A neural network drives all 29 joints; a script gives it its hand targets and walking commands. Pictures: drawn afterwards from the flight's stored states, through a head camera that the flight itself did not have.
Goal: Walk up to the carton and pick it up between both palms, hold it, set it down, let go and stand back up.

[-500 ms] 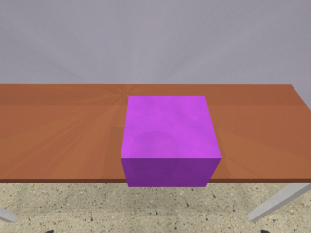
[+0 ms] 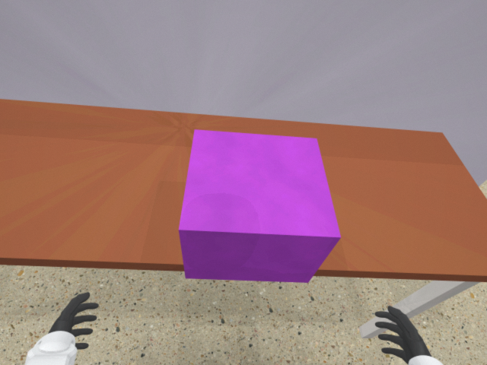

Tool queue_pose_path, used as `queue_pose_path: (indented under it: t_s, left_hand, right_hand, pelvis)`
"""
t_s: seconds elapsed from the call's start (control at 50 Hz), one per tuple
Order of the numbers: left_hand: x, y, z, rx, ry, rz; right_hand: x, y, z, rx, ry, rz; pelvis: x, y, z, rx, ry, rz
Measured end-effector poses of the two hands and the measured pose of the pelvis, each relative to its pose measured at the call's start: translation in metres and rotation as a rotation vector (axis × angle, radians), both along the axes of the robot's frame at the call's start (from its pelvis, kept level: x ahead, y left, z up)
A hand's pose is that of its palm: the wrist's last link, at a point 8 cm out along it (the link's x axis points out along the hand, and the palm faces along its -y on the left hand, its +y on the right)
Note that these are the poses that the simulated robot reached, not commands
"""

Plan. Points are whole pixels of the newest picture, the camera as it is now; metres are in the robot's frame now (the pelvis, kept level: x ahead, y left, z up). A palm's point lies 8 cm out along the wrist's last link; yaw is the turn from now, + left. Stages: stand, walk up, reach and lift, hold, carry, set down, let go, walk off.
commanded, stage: reach and lift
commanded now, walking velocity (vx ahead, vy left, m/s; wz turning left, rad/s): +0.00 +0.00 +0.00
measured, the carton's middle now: (252, 207) +0.37 -0.02 +0.03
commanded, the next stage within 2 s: none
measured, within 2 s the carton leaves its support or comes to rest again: neither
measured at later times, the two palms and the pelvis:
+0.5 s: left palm (43, 364) +0.13 +0.27 -0.01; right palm out of the picture +0.10 -0.26 -0.02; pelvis -0.04 +0.01 +0.01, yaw -3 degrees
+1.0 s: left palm (40, 340) +0.15 +0.26 +0.05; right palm (383, 335) +0.15 -0.20 +0.02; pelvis -0.01 +0.01 +0.02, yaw +2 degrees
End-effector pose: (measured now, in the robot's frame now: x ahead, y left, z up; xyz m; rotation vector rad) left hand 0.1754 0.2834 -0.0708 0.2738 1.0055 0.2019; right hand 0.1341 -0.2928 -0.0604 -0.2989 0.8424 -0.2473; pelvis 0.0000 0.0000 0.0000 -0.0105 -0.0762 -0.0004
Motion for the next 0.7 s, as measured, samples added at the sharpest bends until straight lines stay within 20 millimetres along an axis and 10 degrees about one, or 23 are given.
queue_pose_path:
  t_s: [0.18,0.48,0.7]
  left_hand:
    - [-0.045,0.028,0.019,0.039,-0.027,0.038]
    - [-0.041,-0.011,0.055,-0.001,-0.200,-0.057]
    - [-0.034,-0.015,0.075,-0.109,-0.372,0.012]
  right_hand:
    - [-0.016,0.028,0.012,0.039,-0.051,0.042]
    - [-0.039,0.038,0.034,0.107,-0.221,0.006]
    - [-0.011,0.078,0.082,0.159,-0.303,0.109]
  pelvis:
    - [-0.018,0.010,0.006,0.000,-0.040,-0.009]
    - [-0.039,0.014,0.010,0.016,-0.062,-0.059]
    - [-0.045,-0.007,0.015,0.028,-0.066,-0.007]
